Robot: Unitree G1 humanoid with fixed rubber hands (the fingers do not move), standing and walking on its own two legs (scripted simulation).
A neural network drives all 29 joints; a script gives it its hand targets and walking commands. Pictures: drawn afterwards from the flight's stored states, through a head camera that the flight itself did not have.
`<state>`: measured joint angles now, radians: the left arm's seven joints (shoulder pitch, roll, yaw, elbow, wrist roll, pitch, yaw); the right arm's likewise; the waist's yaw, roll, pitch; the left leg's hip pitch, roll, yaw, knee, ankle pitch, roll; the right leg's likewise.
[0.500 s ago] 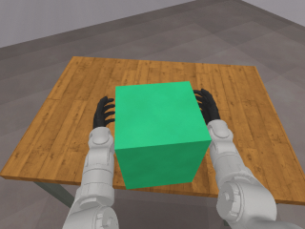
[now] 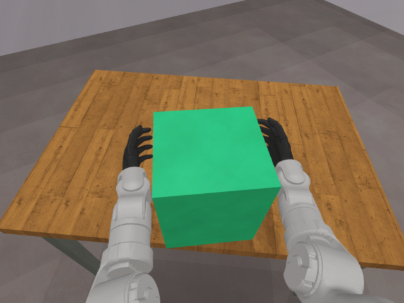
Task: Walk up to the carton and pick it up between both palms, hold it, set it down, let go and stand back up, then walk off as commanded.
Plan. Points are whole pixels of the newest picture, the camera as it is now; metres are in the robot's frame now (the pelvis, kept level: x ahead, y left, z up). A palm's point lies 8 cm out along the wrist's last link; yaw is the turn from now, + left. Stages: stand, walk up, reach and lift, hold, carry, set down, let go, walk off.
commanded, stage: set down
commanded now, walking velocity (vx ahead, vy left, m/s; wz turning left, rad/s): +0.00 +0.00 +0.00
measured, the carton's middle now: (207, 180) +0.38 +0.01 +0.00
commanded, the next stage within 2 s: none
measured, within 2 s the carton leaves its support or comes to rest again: neither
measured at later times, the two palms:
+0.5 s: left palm (133, 165) +0.37 +0.16 +0.07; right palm (280, 155) +0.41 -0.14 +0.07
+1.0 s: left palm (136, 168) +0.38 +0.16 +0.04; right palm (272, 152) +0.44 -0.14 +0.04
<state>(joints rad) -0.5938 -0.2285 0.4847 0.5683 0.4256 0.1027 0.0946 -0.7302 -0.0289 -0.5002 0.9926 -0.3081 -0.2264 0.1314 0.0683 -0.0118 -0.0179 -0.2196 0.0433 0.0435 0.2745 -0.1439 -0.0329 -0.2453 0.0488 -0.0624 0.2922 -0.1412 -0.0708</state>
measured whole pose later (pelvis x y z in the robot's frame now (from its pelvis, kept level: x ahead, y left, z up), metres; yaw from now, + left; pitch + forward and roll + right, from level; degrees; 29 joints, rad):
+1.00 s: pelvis +0.00 +0.01 -0.01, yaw -2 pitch +15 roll -1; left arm -0.68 -0.08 0.20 0.90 0.11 -0.09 0.25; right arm -0.90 -0.24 -0.01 1.32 0.18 -0.24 0.01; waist 0.15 0.03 -0.15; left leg -0.50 0.08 0.06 0.46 -0.22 -0.03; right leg -0.49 0.07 -0.05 0.39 -0.16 -0.07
